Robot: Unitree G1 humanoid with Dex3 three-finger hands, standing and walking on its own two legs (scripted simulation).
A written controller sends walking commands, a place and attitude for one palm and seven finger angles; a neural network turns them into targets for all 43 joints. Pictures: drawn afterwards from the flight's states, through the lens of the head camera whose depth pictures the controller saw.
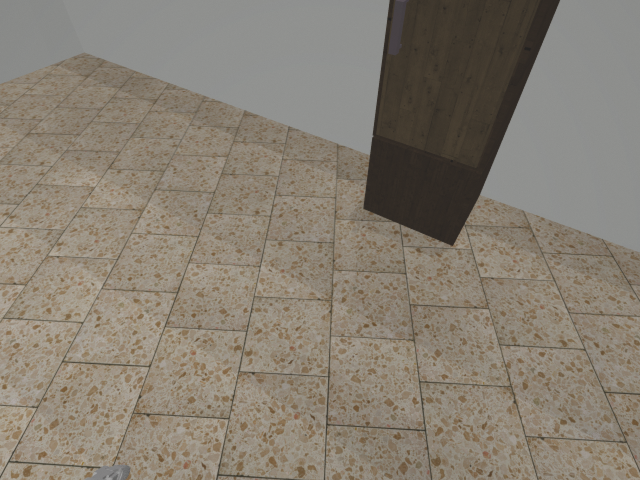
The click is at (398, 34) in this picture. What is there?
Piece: cupboard door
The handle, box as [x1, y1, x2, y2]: [388, 0, 408, 54]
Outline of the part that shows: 408,0 395,0 388,53 396,54 401,46 401,44 399,43 405,3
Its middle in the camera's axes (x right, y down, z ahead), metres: +0.24 -0.65 +1.18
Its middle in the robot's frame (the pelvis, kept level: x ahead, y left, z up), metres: +1.34 -0.17 +0.06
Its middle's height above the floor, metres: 0.83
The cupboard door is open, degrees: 0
